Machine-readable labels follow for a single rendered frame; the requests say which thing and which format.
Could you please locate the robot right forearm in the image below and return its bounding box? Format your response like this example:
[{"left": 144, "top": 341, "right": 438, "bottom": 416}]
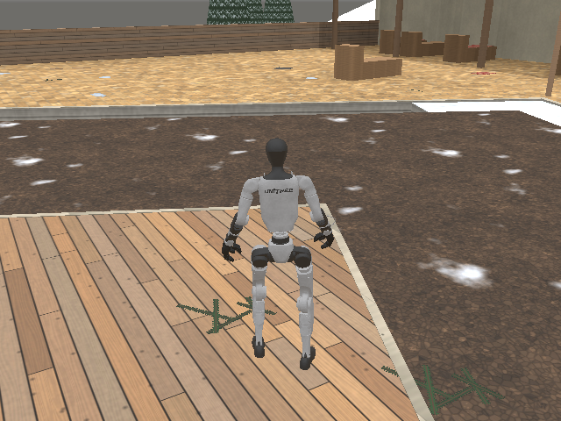
[{"left": 316, "top": 208, "right": 332, "bottom": 236}]

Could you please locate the right robot hand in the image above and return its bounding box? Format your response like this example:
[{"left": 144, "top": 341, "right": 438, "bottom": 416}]
[{"left": 314, "top": 232, "right": 334, "bottom": 249}]

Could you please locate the robot left forearm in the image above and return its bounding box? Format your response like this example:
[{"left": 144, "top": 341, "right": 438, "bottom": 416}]
[{"left": 224, "top": 213, "right": 243, "bottom": 246}]

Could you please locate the humanoid robot head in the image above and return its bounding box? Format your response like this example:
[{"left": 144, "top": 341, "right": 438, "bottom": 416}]
[{"left": 263, "top": 138, "right": 293, "bottom": 180}]

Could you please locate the robot right foot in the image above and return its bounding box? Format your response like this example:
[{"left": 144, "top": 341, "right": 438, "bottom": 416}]
[{"left": 300, "top": 346, "right": 316, "bottom": 370}]

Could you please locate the left robot hand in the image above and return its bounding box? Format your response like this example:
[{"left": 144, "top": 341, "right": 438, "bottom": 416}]
[{"left": 222, "top": 242, "right": 242, "bottom": 262}]

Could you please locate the left robot upper arm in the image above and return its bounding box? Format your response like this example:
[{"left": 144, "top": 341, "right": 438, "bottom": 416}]
[{"left": 235, "top": 177, "right": 259, "bottom": 226}]

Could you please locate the right robot upper arm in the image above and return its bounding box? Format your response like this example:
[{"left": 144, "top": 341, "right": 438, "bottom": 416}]
[{"left": 296, "top": 175, "right": 324, "bottom": 222}]

